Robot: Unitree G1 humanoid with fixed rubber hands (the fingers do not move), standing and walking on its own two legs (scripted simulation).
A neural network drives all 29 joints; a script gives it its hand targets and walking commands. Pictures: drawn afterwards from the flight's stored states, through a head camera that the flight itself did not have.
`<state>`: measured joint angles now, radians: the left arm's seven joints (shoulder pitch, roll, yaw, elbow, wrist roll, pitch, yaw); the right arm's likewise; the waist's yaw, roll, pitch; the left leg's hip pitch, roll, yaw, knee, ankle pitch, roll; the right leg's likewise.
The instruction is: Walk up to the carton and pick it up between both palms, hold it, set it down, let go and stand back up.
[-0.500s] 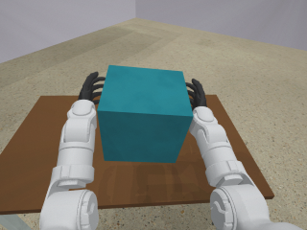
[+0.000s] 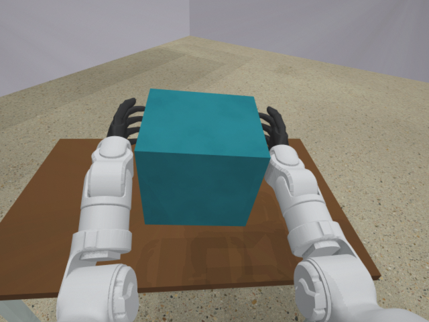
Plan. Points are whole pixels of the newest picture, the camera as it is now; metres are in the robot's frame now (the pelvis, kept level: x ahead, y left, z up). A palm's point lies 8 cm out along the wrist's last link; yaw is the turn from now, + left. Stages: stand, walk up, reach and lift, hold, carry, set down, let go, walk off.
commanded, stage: hold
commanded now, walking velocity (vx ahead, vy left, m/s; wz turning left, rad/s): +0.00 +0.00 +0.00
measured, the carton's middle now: (199, 160) +0.37 +0.03 +0.16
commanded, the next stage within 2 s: none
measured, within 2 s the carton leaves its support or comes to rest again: neither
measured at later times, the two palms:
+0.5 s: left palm (119, 139) +0.37 +0.17 +0.21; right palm (276, 146) +0.37 -0.12 +0.20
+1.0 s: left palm (119, 139) +0.37 +0.17 +0.21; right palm (276, 145) +0.37 -0.12 +0.20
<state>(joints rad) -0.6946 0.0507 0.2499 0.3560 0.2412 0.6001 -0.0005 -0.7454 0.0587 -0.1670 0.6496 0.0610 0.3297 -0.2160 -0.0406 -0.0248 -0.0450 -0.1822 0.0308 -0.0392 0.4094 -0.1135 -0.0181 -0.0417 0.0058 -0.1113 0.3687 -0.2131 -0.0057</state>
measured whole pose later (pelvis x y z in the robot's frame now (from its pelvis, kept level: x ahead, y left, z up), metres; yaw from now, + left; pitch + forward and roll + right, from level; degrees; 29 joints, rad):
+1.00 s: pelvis +0.00 +0.00 +0.00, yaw +0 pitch -7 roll -1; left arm -0.70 0.05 0.25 0.32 0.25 0.63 0.00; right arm -0.76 0.06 -0.17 0.64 0.07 0.34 -0.21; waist -0.04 -0.03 -0.04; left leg -0.18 0.03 -0.04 0.41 -0.11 -0.02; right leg -0.04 0.01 -0.11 0.37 -0.21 -0.01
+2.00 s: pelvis +0.00 +0.00 +0.00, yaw +0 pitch -7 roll -1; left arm -0.69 0.04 0.25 0.30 0.27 0.65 -0.01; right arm -0.76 0.05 -0.17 0.63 0.07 0.34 -0.21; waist -0.04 -0.03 -0.04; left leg -0.18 0.03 -0.04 0.41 -0.11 -0.02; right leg -0.04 0.01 -0.11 0.37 -0.21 -0.01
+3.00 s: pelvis +0.00 +0.00 +0.00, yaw +0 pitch -7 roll -1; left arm -0.69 0.04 0.25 0.28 0.27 0.65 -0.01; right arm -0.76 0.05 -0.17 0.62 0.08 0.34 -0.21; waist -0.04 -0.03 -0.04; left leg -0.18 0.03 -0.04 0.41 -0.11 -0.02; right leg -0.04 0.01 -0.11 0.37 -0.21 -0.01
